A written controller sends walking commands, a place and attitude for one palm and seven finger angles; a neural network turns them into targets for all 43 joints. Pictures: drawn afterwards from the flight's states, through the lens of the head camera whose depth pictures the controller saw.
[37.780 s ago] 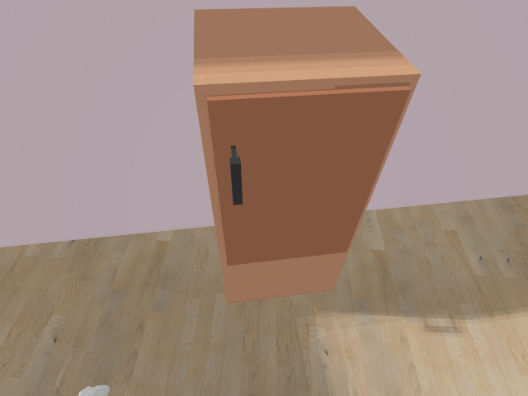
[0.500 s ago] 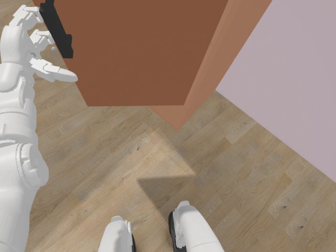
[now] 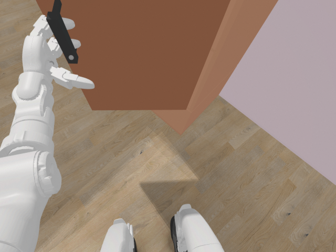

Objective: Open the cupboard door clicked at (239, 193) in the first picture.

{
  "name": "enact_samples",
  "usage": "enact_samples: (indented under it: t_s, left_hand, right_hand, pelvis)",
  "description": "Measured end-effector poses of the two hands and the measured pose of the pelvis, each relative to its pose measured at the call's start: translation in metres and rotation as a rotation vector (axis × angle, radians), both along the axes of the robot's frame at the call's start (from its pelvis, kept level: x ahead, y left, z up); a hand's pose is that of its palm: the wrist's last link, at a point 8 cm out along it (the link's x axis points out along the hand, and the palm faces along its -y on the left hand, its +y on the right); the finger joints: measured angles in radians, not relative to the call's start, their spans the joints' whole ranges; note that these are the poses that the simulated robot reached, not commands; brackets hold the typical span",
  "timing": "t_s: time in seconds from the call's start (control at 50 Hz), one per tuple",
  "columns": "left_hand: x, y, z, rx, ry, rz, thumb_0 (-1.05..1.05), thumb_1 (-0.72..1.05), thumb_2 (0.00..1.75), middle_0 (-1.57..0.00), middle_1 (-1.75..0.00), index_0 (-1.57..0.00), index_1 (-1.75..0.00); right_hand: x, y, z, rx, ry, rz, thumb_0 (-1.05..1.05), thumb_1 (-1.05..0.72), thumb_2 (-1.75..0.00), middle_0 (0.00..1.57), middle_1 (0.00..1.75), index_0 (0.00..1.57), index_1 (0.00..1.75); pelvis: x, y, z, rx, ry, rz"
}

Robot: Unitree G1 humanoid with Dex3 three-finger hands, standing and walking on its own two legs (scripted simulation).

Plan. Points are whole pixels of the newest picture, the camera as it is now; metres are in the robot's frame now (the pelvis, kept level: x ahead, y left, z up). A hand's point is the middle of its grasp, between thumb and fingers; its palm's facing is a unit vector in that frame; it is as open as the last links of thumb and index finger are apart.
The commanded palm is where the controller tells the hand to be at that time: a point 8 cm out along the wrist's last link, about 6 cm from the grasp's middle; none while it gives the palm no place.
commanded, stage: slide the fingers in behind the handle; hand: left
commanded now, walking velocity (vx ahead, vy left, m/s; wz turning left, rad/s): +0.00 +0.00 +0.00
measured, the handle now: (65, 33) +0.60 +0.17 +0.07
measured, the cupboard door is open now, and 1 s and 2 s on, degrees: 45 45 71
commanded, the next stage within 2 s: close the thumb around the handle in 0.36 s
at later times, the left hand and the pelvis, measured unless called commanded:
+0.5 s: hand (72, 57) +0.54 +0.15 +0.07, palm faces -0.08 -1.00 -0.01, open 14.0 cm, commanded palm +0.52 +0.20 +0.07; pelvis +0.00 +0.00 +0.00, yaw +0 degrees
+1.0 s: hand (74, 55) +0.54 +0.15 +0.07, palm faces -0.06 -1.00 -0.03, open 6.9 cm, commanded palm +0.52 +0.19 +0.07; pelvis +0.00 +0.00 +0.00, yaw +0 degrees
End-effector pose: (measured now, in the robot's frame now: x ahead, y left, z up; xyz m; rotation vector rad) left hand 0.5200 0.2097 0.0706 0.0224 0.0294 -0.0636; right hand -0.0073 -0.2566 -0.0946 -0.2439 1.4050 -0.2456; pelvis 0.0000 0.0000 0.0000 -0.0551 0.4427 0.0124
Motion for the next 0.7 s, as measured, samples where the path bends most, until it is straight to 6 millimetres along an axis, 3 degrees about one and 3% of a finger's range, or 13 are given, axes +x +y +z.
enact_samples:
  t_s: [0.52, 0.7]
  left_hand:
    - [0.003, -0.003, -0.002, -0.008, 0.015, -0.016, -0.01, -0.50, 0.30, -0.29, -1.20, -0.30, -1.20]
    - [0.008, -0.005, 0.000, 0.006, -0.006, -0.012, -0.01, -0.25, 0.41, -0.32, -1.23, -0.32, -1.23]
  right_hand:
    - [-0.013, 0.005, -0.002, -0.007, 0.024, -0.008, 0.00, -0.90, -0.90, 0.20, 0.30, 0.20, 0.30]
    - [-0.017, 0.008, -0.005, -0.001, 0.038, -0.007, 0.00, -0.90, -0.90, 0.20, 0.30, 0.20, 0.30]
  pelvis:
    - [-0.004, 0.005, -0.003, -0.003, 0.006, 0.001]
    - [-0.005, 0.006, -0.006, -0.004, 0.017, 0.002]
